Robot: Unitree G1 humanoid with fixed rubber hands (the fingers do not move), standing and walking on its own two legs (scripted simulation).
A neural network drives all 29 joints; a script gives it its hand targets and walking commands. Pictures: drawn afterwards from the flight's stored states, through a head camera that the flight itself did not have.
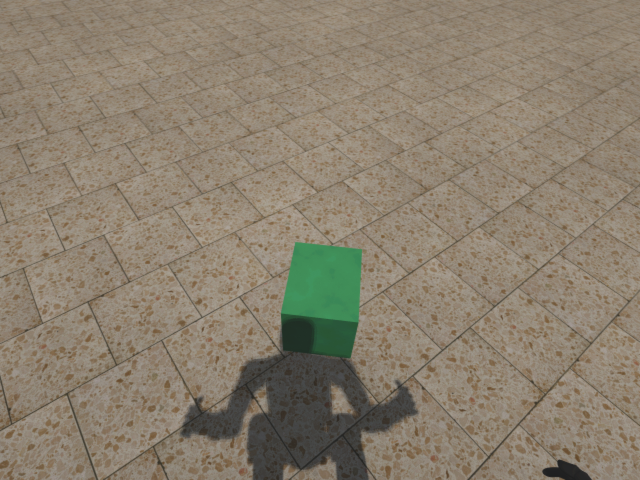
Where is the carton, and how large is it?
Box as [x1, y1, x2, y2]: [281, 242, 361, 357]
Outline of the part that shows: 295,242 281,310 283,349 350,357 358,322 361,249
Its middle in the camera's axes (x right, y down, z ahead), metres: +0.01 +0.19 +1.32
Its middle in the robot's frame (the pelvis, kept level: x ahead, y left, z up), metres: +0.79 -0.04 -0.63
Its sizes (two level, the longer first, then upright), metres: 0.284 0.228 0.235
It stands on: the floor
